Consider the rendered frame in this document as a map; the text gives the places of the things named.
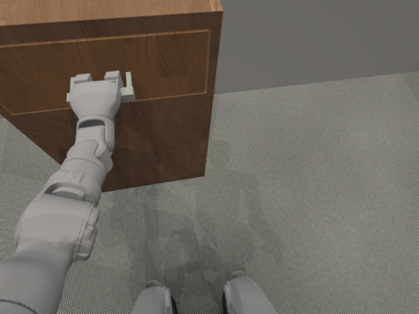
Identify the left robot thigh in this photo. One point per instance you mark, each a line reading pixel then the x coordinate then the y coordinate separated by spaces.
pixel 153 300

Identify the robot left forearm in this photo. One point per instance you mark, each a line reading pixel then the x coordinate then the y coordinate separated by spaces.
pixel 84 170

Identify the robot left hand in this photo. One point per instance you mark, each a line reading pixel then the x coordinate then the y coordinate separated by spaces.
pixel 102 97

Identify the handle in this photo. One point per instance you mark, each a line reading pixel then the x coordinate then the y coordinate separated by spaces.
pixel 127 92

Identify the cabinet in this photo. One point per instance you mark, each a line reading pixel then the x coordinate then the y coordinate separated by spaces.
pixel 157 140

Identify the right robot thigh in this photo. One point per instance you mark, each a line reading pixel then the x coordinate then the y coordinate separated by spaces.
pixel 244 296

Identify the drawer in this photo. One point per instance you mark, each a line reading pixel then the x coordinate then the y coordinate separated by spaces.
pixel 37 76

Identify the left robot upper arm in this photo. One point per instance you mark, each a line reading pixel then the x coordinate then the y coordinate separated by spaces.
pixel 57 232

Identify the robot thigh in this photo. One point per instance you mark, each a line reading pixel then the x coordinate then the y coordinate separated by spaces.
pixel 153 300
pixel 244 296

